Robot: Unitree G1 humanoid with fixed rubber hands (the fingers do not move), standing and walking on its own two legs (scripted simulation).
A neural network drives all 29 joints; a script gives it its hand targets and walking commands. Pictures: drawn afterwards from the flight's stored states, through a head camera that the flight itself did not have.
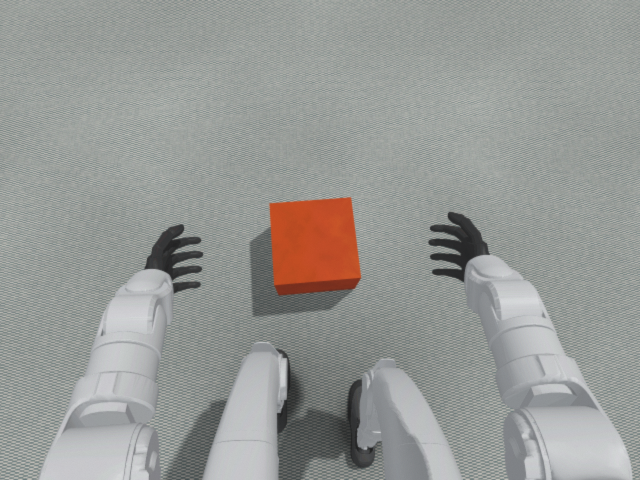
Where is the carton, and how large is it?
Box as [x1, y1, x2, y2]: [269, 197, 360, 294]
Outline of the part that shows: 350,197 269,203 274,285 278,294 354,288 360,278 360,272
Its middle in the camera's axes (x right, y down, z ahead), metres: -0.02 +0.01 +1.07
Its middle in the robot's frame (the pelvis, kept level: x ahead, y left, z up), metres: +0.53 +0.03 -0.61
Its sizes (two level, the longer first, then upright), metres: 0.219 0.217 0.152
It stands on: the floor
